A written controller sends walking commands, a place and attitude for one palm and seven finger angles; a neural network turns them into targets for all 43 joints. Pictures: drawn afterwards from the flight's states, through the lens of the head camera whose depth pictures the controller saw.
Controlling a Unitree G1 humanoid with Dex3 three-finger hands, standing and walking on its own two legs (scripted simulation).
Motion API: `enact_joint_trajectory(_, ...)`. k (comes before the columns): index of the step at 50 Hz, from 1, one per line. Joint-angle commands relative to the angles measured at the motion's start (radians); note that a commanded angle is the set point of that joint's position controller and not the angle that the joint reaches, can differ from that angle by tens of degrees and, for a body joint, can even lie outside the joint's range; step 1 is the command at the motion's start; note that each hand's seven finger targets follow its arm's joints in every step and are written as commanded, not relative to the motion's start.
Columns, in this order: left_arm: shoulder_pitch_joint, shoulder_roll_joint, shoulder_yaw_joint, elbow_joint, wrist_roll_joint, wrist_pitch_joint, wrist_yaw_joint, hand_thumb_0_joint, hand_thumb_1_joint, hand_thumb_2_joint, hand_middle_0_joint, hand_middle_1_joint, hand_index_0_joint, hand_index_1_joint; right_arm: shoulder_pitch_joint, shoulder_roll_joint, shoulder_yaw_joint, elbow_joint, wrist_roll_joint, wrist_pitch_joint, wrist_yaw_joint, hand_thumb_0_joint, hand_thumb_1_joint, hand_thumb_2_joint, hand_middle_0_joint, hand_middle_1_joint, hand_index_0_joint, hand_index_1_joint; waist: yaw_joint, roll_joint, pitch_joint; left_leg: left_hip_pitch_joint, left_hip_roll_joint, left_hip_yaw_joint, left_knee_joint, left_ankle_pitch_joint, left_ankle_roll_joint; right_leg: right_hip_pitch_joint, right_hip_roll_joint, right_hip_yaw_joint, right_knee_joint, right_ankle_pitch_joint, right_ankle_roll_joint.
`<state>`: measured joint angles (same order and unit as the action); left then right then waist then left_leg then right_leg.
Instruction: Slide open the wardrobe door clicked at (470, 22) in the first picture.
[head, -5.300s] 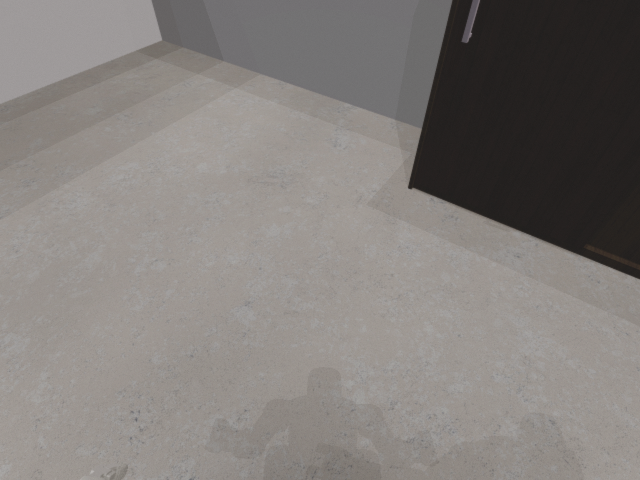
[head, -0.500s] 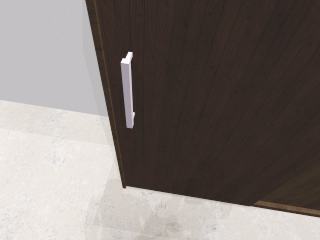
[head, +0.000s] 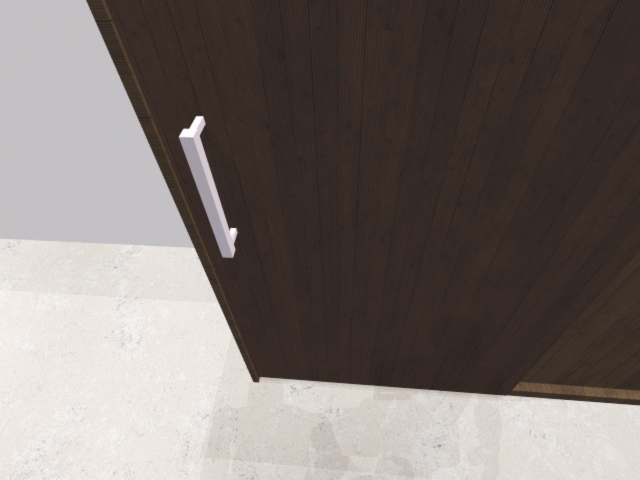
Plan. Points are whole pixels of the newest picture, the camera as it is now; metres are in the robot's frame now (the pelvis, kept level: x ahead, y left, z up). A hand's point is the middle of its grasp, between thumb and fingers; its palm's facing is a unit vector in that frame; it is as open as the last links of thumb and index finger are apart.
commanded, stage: come to a stop and stand still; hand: left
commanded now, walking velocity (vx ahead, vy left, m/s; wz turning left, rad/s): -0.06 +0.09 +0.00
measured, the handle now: (215, 194) +0.49 +0.20 +0.08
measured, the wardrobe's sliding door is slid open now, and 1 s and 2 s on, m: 0.00 0.00 0.00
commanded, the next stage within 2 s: look again from close up in 0.76 s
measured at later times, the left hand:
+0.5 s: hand out of the picture -0.01 +0.23 -0.18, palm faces +0.05 -0.98 -0.18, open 7.4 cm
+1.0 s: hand out of the picture -0.01 +0.22 -0.18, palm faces +0.03 -0.97 -0.22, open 7.4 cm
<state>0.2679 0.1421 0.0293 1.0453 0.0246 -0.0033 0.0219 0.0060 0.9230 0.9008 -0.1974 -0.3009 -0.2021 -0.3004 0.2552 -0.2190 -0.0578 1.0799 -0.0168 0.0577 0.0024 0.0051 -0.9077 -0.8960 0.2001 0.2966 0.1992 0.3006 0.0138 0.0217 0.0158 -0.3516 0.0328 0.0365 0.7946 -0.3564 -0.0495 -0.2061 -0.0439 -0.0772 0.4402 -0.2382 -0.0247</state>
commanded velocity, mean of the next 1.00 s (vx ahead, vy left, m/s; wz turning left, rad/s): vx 0.00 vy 0.00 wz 0.00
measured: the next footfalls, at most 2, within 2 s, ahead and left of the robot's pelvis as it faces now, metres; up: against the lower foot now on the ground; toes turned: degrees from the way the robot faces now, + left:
left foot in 0.18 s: +0.01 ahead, +0.16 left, +0.00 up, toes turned +4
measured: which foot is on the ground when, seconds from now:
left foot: up 0.00-0.16, down 0.18-1.00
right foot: down 0.00-1.00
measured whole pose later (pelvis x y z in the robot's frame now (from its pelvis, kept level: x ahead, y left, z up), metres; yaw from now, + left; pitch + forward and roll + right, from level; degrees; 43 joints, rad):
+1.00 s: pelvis -0.03 +0.04 -0.01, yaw +1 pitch -3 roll +0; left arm 0.27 0.16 -0.01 1.08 0.01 -0.01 0.03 0.00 0.91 0.90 -0.19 -0.30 -0.20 -0.30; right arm 0.31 -0.16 0.00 1.05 -0.01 0.00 -0.02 0.01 -0.92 -0.90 0.20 0.30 0.20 0.30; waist -0.01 0.02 0.01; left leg -0.17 0.01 0.08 0.51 -0.30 0.02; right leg -0.23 -0.09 -0.06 0.52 -0.24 0.04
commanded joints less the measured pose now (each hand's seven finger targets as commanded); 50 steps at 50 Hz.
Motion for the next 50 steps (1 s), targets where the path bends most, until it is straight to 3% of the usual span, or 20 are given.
enact_joint_trajectory(1, 0.087, 0.214, 0.050, -0.016, 0.003, -0.012, 0.022, 0.000, 0.900, 0.900, -0.200, -0.300, -0.200, -0.300, -0.061, -0.036, 0.003, -0.092, 0.006, -0.027, -0.014, 0.000, -0.900, -0.900, 0.200, 0.300, 0.200, 0.300, 0.050, -0.165, -0.006, -0.105, 0.018, -0.009, -0.025, -0.084, -0.011, 0.172, -0.304, 0.228, -0.091, 0.527, -0.138)
enact_joint_trajectory(4, 0.061, 0.217, 0.049, -0.010, 0.004, -0.004, 0.022, 0.000, 0.900, 0.900, -0.200, -0.300, -0.200, -0.300, -0.043, -0.027, 0.007, -0.088, 0.011, -0.029, -0.018, 0.000, -0.900, -0.900, 0.200, 0.300, 0.200, 0.300, 0.039, -0.195, -0.029, -0.012, 0.007, 0.005, -0.124, -0.063, -0.003, 0.128, -0.284, 0.214, -0.086, 0.489, -0.133)
enact_joint_trajectory(7, -0.016, 0.202, 0.046, -0.011, -0.007, 0.002, 0.021, 0.000, 0.900, 0.900, -0.200, -0.300, -0.200, -0.300, 0.059, -0.018, 0.012, -0.041, 0.011, -0.044, -0.022, 0.000, -0.900, -0.900, 0.200, 0.300, 0.200, 0.300, -0.017, -0.191, -0.059, 0.201, 0.003, 0.035, -0.389, 0.143, 0.008, 0.023, -0.210, 0.155, -0.035, 0.320, -0.063)
enact_joint_trajectory(8, -0.024, 0.177, 0.041, -0.016, -0.012, 0.007, 0.019, 0.000, 0.900, 0.900, -0.200, -0.300, -0.200, -0.300, 0.076, -0.043, 0.011, -0.030, 0.009, -0.054, -0.024, 0.000, -0.900, -0.900, 0.200, 0.300, 0.200, 0.300, -0.019, -0.105, -0.065, 0.276, 0.049, 0.000, -0.431, 0.225, 0.025, -0.036, -0.156, 0.116, 0.007, 0.216, -0.024)
enact_joint_trajectory(9, -0.005, 0.138, 0.033, -0.020, -0.014, 0.013, 0.014, 0.000, 0.900, 0.900, -0.200, -0.300, -0.200, -0.300, 0.054, -0.084, 0.005, -0.036, 0.004, -0.060, -0.026, 0.000, -0.900, -0.900, 0.200, 0.300, 0.200, 0.300, -0.001, 0.022, -0.059, 0.270, 0.150, -0.094, -0.439, 0.309, 0.064, -0.081, -0.089, 0.066, 0.028, 0.073, 0.019)
enact_joint_trajectory(10, -0.006, 0.112, 0.026, -0.022, -0.008, 0.016, 0.012, 0.000, 0.900, 0.900, -0.200, -0.300, -0.200, -0.300, 0.028, -0.114, 0.004, -0.051, 0.003, -0.057, -0.027, 0.000, -0.900, -0.900, 0.200, 0.300, 0.200, 0.300, 0.008, 0.050, -0.038, 0.193, 0.217, -0.132, -0.460, 0.297, 0.096, -0.051, -0.058, 0.022, 0.033, -0.030, 0.043)
enact_joint_trajectory(11, -0.037, 0.093, 0.018, -0.011, -0.008, 0.023, 0.012, 0.000, 0.900, 0.900, -0.200, -0.300, -0.200, -0.300, -0.003, -0.106, 0.008, -0.043, 0.001, -0.062, -0.030, 0.000, -0.900, -0.900, 0.200, 0.300, 0.200, 0.300, 0.002, 0.139, 0.005, 0.133, 0.214, -0.162, -0.538, 0.264, 0.111, -0.038, -0.044, -0.004, 0.066, -0.045, 0.061)
enact_joint_trajectory(12, -0.041, 0.095, 0.014, -0.005, -0.007, 0.027, 0.011, 0.000, 0.900, 0.900, -0.200, -0.300, -0.200, -0.300, -0.022, -0.096, 0.011, -0.043, 0.003, -0.062, -0.035, 0.000, -0.900, -0.900, 0.200, 0.300, 0.200, 0.300, 0.006, 0.162, 0.040, 0.105, 0.205, -0.160, -0.567, 0.249, 0.117, -0.027, -0.041, 0.000, 0.089, -0.061, 0.064)
enact_joint_trajectory(16, 0.018, 0.110, 0.003, 0.048, -0.005, 0.016, 0.006, 0.000, 0.900, 0.900, -0.200, -0.300, -0.200, -0.300, -0.028, -0.068, 0.016, -0.029, 0.008, -0.072, -0.042, 0.000, -0.900, -0.900, 0.200, 0.300, 0.200, 0.300, 0.015, 0.087, 0.000, 0.183, 0.139, -0.070, -0.485, 0.375, 0.096, 0.019, -0.063, 0.034, -0.011, 0.083, 0.054)
enact_joint_trajectory(20, 0.005, 0.121, -0.003, 0.064, -0.004, 0.010, 0.006, 0.000, 0.900, 0.900, -0.200, -0.300, -0.200, -0.300, -0.011, -0.059, 0.019, -0.017, 0.010, -0.071, -0.034, 0.000, -0.900, -0.900, 0.200, 0.300, 0.200, 0.300, -0.001, -0.020, 0.051, 0.140, 0.111, -0.063, -0.502, 0.231, 0.069, 0.033, -0.079, 0.056, -0.060, 0.131, 0.051)
enact_joint_trajectory(33, 0.035, 0.111, -0.012, 0.084, -0.011, -0.002, 0.013, 0.000, 0.900, 0.900, -0.200, -0.300, -0.200, -0.300, 0.029, -0.045, 0.031, 0.024, 0.011, -0.085, -0.035, 0.000, -0.900, -0.900, 0.200, 0.300, 0.200, 0.300, -0.005, -0.004, 0.033, 0.192, 0.096, -0.037, -0.502, 0.290, 0.062, 0.044, -0.091, 0.065, -0.083, 0.168, 0.047)
enact_joint_trajectory(34, 0.091, 0.131, -0.027, 0.098, 0.000, -0.015, 0.054, 0.000, 0.900, 0.900, -0.200, -0.300, -0.200, -0.300, -0.014, -0.084, 0.036, -0.049, 0.020, -0.094, -0.023, 0.000, -0.900, -0.900, 0.200, 0.300, 0.200, 0.300, 0.005, 0.002, 0.061, 0.121, 0.112, -0.021, -0.336, 0.399, 0.047, 0.007, -0.107, 0.105, -0.035, 0.254, 0.023)
enact_joint_trajectory(35, 0.074, 0.158, -0.025, 0.085, 0.003, -0.040, 0.042, 0.000, 0.900, 0.900, -0.200, -0.300, -0.200, -0.300, 0.004, -0.065, 0.045, -0.064, 0.009, -0.098, -0.022, 0.000, -0.900, -0.900, 0.200, 0.300, 0.200, 0.300, -0.018, 0.022, 0.029, 0.129, 0.063, -0.021, -0.343, 0.460, 0.039, 0.038, -0.127, 0.070, 0.026, 0.493, 0.012)
enact_joint_trajectory(36, 0.082, 0.150, -0.025, 0.060, -0.002, -0.043, 0.036, 0.000, 0.900, 0.900, -0.200, -0.300, -0.200, -0.300, 0.086, -0.043, 0.038, -0.059, 0.003, -0.110, -0.023, 0.000, -0.900, -0.900, 0.200, 0.300, 0.200, 0.300, -0.025, 0.034, -0.104, 0.171, 0.067, -0.029, -0.340, 0.474, 0.048, 0.098, -0.117, 0.067, 0.091, 0.459, 0.001)
enact_joint_trajectory(37, 0.070, 0.139, -0.026, 0.053, -0.007, -0.041, 0.031, 0.000, 0.900, 0.900, -0.200, -0.300, -0.200, -0.300, 0.101, -0.055, 0.034, -0.056, 0.004, -0.111, -0.030, 0.000, -0.900, -0.900, 0.200, 0.300, 0.200, 0.300, -0.025, 0.055, -0.172, 0.212, 0.083, -0.038, -0.320, 0.602, 0.057, 0.113, -0.103, 0.051, 0.111, 0.418, 0.000)
enact_joint_trajectory(38, 0.063, 0.132, -0.026, 0.041, -0.010, -0.034, 0.028, 0.000, 0.900, 0.900, -0.200, -0.300, -0.200, -0.300, 0.097, -0.058, 0.033, -0.063, 0.006, -0.107, -0.035, 0.000, -0.900, -0.900, 0.200, 0.300, 0.200, 0.300, -0.021, 0.058, -0.164, 0.223, 0.091, -0.041, -0.320, 0.637, 0.063, 0.090, -0.089, 0.039, 0.104, 0.330, 0.000)
enact_joint_trajectory(40, 0.042, 0.127, -0.026, 0.032, -0.007, -0.024, 0.023, 0.000, 0.900, 0.900, -0.200, -0.300, -0.200, -0.300, 0.086, -0.057, 0.033, -0.078, 0.006, -0.097, -0.038, 0.000, -0.900, -0.900, 0.200, 0.300, 0.200, 0.300, -0.021, 0.018, -0.066, 0.176, 0.092, -0.048, -0.337, 0.537, 0.074, 0.037, -0.075, 0.034, 0.080, 0.225, 0.003)
enact_joint_trajectory(42, 0.041, 0.114, -0.027, 0.025, -0.008, -0.016, 0.020, 0.000, 0.900, 0.900, -0.200, -0.300, -0.200, -0.300, 0.080, -0.054, 0.034, -0.085, 0.005, -0.089, -0.036, 0.000, -0.900, -0.900, 0.200, 0.300, 0.200, 0.300, -0.017, -0.028, 0.018, 0.115, 0.084, -0.053, -0.373, 0.380, 0.077, 0.013, -0.075, 0.041, 0.051, 0.160, 0.005)
enact_joint_trajectory(44, 0.044, 0.116, -0.027, 0.017, -0.009, -0.011, 0.018, 0.000, 0.900, 0.900, -0.200, -0.300, -0.200, -0.300, 0.074, -0.048, 0.035, -0.090, 0.005, -0.084, -0.031, 0.000, -0.900, -0.900, 0.200, 0.300, 0.200, 0.300, -0.015, -0.017, 0.080, 0.068, 0.073, -0.060, -0.414, 0.195, 0.079, -0.014, -0.071, 0.059, 0.014, 0.061, 0.006)
enact_joint_trajectory(50, 0.049, 0.126, -0.022, -0.005, -0.009, -0.014, 0.015, 0.000, 0.900, 0.900, -0.200, -0.300, -0.200, -0.300, 0.102, -0.038, 0.037, -0.083, 0.002, -0.083, -0.024, 0.000, -0.900, -0.900, 0.200, 0.300, 0.200, 0.300, -0.019, -0.048, 0.093, 0.065, 0.056, -0.052, -0.446, 0.087, 0.076, -0.028, -0.071, 0.081, -0.030, -0.001, 0.003)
